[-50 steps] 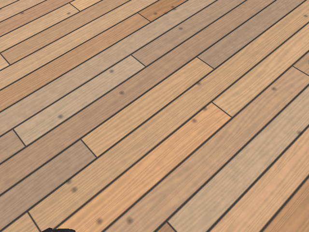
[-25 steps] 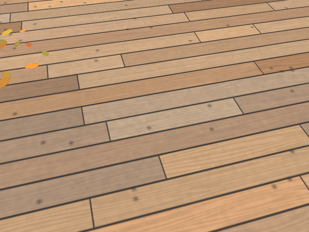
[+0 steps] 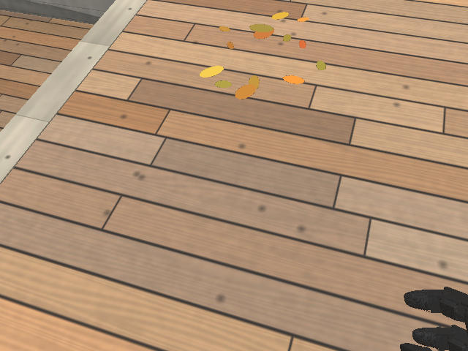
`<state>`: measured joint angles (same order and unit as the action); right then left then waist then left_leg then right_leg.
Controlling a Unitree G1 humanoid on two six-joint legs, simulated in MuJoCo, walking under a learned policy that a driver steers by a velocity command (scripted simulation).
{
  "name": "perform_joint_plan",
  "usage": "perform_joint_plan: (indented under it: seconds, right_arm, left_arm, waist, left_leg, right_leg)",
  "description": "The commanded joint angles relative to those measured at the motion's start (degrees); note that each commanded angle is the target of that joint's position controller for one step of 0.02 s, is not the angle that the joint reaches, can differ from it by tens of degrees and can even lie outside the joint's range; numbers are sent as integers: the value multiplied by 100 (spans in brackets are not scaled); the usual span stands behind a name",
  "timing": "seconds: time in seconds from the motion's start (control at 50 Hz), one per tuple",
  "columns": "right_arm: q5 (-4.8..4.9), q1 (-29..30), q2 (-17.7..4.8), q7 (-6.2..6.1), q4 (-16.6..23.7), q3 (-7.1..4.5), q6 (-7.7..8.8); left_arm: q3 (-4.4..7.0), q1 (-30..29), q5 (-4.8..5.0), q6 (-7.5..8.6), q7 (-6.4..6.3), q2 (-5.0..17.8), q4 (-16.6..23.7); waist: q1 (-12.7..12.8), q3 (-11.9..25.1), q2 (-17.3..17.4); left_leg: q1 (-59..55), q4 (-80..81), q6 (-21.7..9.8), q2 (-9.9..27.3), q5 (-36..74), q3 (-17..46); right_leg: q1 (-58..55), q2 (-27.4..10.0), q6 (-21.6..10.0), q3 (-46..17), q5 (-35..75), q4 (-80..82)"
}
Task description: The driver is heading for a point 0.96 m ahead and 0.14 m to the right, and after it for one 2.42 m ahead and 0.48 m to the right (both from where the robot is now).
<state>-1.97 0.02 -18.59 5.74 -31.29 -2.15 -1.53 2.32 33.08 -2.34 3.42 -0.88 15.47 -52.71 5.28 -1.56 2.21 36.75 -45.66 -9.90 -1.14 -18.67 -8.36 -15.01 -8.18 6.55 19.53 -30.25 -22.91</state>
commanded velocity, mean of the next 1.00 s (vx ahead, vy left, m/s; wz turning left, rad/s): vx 0.99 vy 0.00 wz -0.38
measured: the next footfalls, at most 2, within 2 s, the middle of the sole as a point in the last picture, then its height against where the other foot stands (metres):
right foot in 0.46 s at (278, 277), level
left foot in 0.88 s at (248, 157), level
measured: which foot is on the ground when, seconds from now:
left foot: down 0.00-0.46, up 0.48-0.86, down 0.88-1.00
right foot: down 0.00-0.02, up 0.04-0.44, down 0.46-0.90, up 0.92-1.00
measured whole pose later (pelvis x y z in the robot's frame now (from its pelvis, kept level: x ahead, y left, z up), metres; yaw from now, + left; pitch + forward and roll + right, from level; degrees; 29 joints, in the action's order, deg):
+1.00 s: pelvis +0.97 +0.02 +0.03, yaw -27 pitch +3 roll +2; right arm -3.6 -9.3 -17.3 -1.0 -39.0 -1.1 4.5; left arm 4.6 17.3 -0.9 2.6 1.1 21.4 -45.9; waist 2.2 -1.7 -1.8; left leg 21.6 -32.2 1.6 1.3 -13.1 -2.1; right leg 19.8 3.8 -6.7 -4.3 -18.4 -73.5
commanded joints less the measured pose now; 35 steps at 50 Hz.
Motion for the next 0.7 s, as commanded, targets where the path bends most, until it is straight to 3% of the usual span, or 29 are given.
perform_joint_plan:
  seconds: [0.02,0.04,0.06,0.08,0.1,0.12,0.14,0.18,0.24,0.28,0.3,0.32,0.36,0.38,0.4,0.42,0.44,0.46,0.48,0.5,0.52,0.54,0.56,0.6,0.62,0.66,0.7]
  right_arm:
    - [-10,-2380,-1073,-307,-538,-510,130]
    - [14,-2046,-1831,-374,-423,-670,41]
    - [27,-2511,-1677,-429,-417,-663,8]
    - [-7,-2417,-1531,-507,-660,-624,61]
    - [-17,-2261,-1219,-557,-778,-530,163]
    - [-27,-1961,-976,-603,-787,-436,267]
    - [-11,-1672,-734,-614,-774,-328,330]
    - [68,-1720,-433,-564,-909,-199,524]
    - [108,-1971,-476,-445,-1132,-196,716]
    - [121,-1966,-398,-402,-1197,-149,807]
    - [140,-2043,-454,-419,-1224,-141,878]
    - [165,-2167,-460,-449,-1318,-129,935]
    - [141,-2230,-629,-532,-1409,-147,955]
    - [116,-2115,-787,-603,-1348,-173,935]
    - [46,-2184,-905,-672,-1362,-199,898]
    - [-65,-2113,-1008,-755,-1374,-242,795]
    - [-153,-1859,-1069,-808,-1328,-279,679]
    - [-168,-1273,-1172,-841,-1161,-322,565]
    - [-178,-925,-553,-743,-1070,-156,641]
    - [79,-1757,156,-630,-586,49,745]
    - [-6,-1478,-215,-633,-487,128,878]
    - [-39,-1165,-422,-582,-453,131,950]
    - [-90,-1059,-430,-563,-448,156,959]
    - [-266,-1015,-285,-533,-364,238,705]
    - [-280,-1018,-222,-523,-327,284,578]
    - [-230,-399,-189,-474,-38,358,516]
    - [-85,247,-63,-426,182,426,542]
  left_arm:
    - [245,-510,4,73,46,1198,654]
    - [101,-797,105,180,169,621,1366]
    - [163,-1718,103,296,168,1041,1661]
    - [122,-1861,219,337,147,906,1706]
    - [53,-1635,181,338,112,776,1570]
    - [18,-1491,63,273,122,678,1497]
    - [-12,-1118,-25,158,148,585,1335]
    - [-28,-1096,-45,-62,215,488,1255]
    - [-89,-2229,87,-108,280,375,1570]
    - [-122,-2439,205,-70,351,301,1527]
    - [-170,-2600,228,-36,405,187,1624]
    - [-171,-2812,261,-16,445,188,1639]
    - [-123,-2797,257,1,471,326,1509]
    - [-69,-2435,297,-50,466,465,1302]
    - [-61,-2319,233,-56,458,516,1296]
    - [6,-1802,205,-88,420,713,1154]
    - [138,-718,181,-111,369,966,816]
    - [304,613,194,-138,312,1241,405]
    - [404,928,186,-206,231,1424,226]
    - [485,14,46,-210,215,1864,432]
    - [472,-371,138,-215,224,1459,709]
    - [407,-573,185,-201,188,1146,672]
    - [352,-768,178,-186,184,913,637]
    - [265,-909,178,-52,122,827,590]
    - [259,-962,188,23,141,872,612]
    - [324,-1030,202,129,159,1069,687]
    - [364,-971,247,156,174,1059,701]
  waist:
    - [-1614,1268,-602]
    - [-1116,1769,935]
    - [-1535,2019,-151]
    - [-1334,1255,-166]
    - [-967,558,-538]
    - [-666,326,-663]
    - [-355,151,-569]
    - [-192,-133,-297]
    - [-439,-780,-48]
    - [-498,-705,-188]
    - [-527,-719,-60]
    - [-611,-730,-141]
    - [-562,-470,-94]
    - [-404,46,89]
    - [-312,40,342]
    - [20,265,488]
    - [579,670,522]
    - [1375,1008,331]
    - [1294,796,-710]
    - [-35,1293,-2474]
    - [213,1580,-1083]
    - [-29,839,-156]
    - [-319,287,376]
    - [-711,-261,405]
    - [-810,-386,280]
    - [-700,-630,77]
    - [-411,-694,-165]
  left_leg:
    - [-5205,801,-463,-152,-680,1175]
    - [-6436,2115,-1154,1538,-1882,4714]
    - [-6297,2764,-1051,1596,-1470,5303]
    - [-5654,2882,-986,1639,-615,4723]
    - [-4567,2890,-842,1474,184,4100]
    - [-3742,2875,-771,1216,449,3566]
    - [-3105,3025,-733,996,574,3113]
    - [-2498,3335,-730,908,1030,2659]
    - [-2356,3994,-350,540,2128,1637]
    - [-2558,4084,47,238,3358,829]
    - [-2500,4239,144,454,3942,661]
    - [-2691,4491,245,603,4404,557]
    - [-3520,4414,481,668,5811,272]
    - [-4011,3975,635,641,7334,119]
    - [-4266,3387,779,889,8474,34]
    - [-4441,2484,876,1070,9267,43]
    - [-4276,1153,907,1082,9365,49]
    - [-3664,-1070,915,854,8626,-36]
    - [-1901,-3726,828,-65,2912,47]
    - [901,-5674,1196,-741,-1206,925]
    - [1191,-5318,968,-426,-563,1576]
    - [1034,-4558,852,-33,18,1707]
    - [678,-3867,813,222,225,1565]
    - [189,-3206,1017,480,73,1475]
    - [-22,-2687,1111,600,-4,1360]
    - [-369,-1413,1280,689,517,1019]
    - [-784,-81,1373,635,1630,856]
  right_leg:
    - [3660,-655,-852,-525,4913,-4487]
    - [5927,570,-499,-990,360,-6657]
    - [6322,485,-592,-2149,1115,-6852]
    - [6480,269,-660,-2144,1406,-6705]
    - [6157,19,-679,-2107,1452,-6215]
    - [5717,-144,-677,-2190,1333,-5786]
    - [5333,-219,-667,-2214,1234,-5542]
    - [5208,-320,-618,-2163,977,-5012]
    - [5717,-257,-772,-1790,2128,-3766]
    - [5376,35,-966,-1567,3092,-2848]
    - [5023,88,-1079,-1561,3528,-2297]
    - [4787,231,-1191,-1444,3964,-1979]
    - [4445,698,-1343,-1180,4288,-1529]
    - [4042,1102,-1333,-1032,4110,-1639]
    - [3985,1192,-1438,-933,3692,-1628]
    - [3522,1399,-1559,-870,3171,-1657]
    - [2556,1569,-1661,-942,2891,-1680]
    - [1401,1397,-1957,-1327,2731,-1141]
    - [452,979,-2167,-2095,2254,-1373]
    - [-989,-406,-3447,-5476,1952,-793]
    - [-749,-618,-3458,-6699,807,496]
    - [278,-555,-3125,-6339,85,913]
    - [1344,-353,-2836,-5878,281,1092]
    - [2763,174,-2642,-4996,903,1211]
    - [3308,392,-2613,-4652,986,1317]
    - [4057,697,-2621,-4189,1596,1621]
    - [4195,944,-2368,-3926,2261,1679]
Keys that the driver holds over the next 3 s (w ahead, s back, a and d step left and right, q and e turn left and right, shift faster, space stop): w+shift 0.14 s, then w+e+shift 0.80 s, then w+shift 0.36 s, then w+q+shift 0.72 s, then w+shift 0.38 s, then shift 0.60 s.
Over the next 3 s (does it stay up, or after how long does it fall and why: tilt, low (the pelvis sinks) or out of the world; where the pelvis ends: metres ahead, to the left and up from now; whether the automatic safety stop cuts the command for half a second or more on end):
stays up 2.54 -0.51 0.04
